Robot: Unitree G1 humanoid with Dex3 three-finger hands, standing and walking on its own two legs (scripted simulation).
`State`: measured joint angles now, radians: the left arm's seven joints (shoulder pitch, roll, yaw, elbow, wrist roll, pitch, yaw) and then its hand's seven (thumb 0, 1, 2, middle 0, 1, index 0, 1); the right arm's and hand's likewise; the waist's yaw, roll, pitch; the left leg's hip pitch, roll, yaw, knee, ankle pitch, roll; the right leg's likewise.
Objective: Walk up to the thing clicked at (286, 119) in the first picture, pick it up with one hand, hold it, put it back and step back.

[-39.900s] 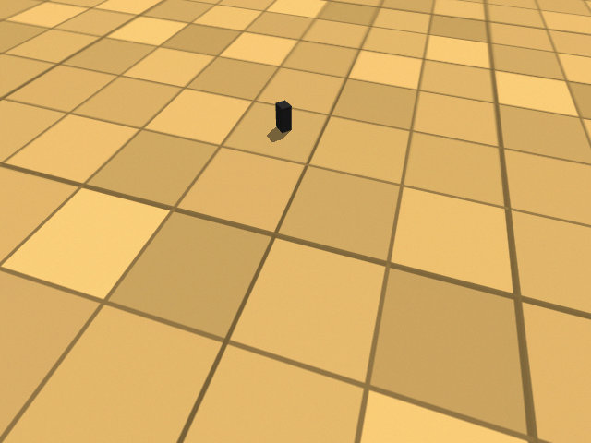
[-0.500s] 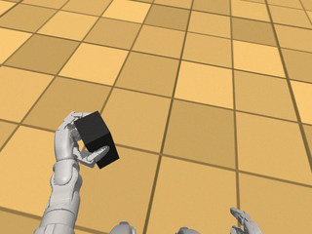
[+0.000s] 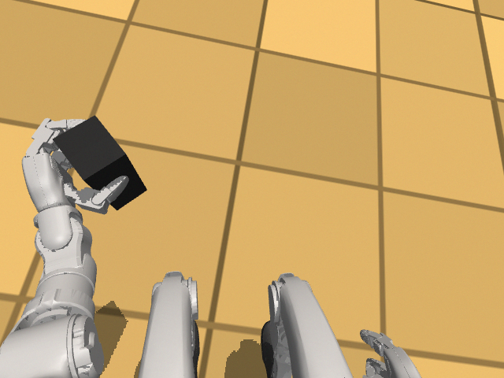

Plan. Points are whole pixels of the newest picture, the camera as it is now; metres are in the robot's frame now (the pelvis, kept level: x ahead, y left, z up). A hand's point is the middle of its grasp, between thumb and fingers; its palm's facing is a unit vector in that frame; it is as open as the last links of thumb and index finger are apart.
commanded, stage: crouch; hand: left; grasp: from the side
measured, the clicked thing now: (107, 168) +0.44 +0.23 -0.06
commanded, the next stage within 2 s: lower in 1.00 s
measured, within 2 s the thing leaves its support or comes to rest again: neither
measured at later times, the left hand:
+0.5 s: hand (116, 186) +0.47 +0.26 -0.21, palm faces +0.35 -0.94 -0.01, open 11.2 cm
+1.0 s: hand (125, 192) +0.49 +0.27 -0.30, palm faces +0.33 -0.94 -0.03, open 11.1 cm
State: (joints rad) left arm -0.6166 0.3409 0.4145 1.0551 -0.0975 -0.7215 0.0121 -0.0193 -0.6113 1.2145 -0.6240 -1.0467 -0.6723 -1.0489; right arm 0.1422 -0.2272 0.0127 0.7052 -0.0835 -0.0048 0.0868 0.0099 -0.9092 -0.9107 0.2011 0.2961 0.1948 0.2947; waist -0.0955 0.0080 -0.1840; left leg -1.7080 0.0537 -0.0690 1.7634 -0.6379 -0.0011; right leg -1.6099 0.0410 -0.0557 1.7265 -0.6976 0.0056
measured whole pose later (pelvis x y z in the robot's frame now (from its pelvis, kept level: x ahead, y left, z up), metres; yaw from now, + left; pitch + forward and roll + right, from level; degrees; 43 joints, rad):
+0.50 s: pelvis -0.04 +0.00 -0.16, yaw -5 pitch +31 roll -8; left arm -0.86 0.63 0.59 1.29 -0.02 -0.73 -0.04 -0.02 -0.61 1.22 -0.62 -1.05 -0.67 -1.06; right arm 0.12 -0.25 0.13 0.73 -0.14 0.04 0.08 0.01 -0.92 -0.91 0.20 0.30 0.20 0.30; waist -0.22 -0.05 -0.05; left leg -2.20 0.06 -0.15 2.28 -0.64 -0.01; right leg -2.08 0.06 -0.11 2.23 -0.71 0.01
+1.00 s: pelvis -0.04 +0.00 -0.21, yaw -8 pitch +27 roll -11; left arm -0.83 0.76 0.67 1.24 -0.03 -0.72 -0.08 -0.02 -0.58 1.19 -0.62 -1.02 -0.67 -1.02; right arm 0.05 -0.30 0.24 0.68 -0.21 0.09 0.09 0.00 -0.90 -0.90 0.21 0.30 0.20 0.30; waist -0.24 -0.11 0.10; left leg -2.30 0.05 -0.23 2.48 -0.68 -0.02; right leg -2.15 0.08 -0.18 2.38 -0.73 0.01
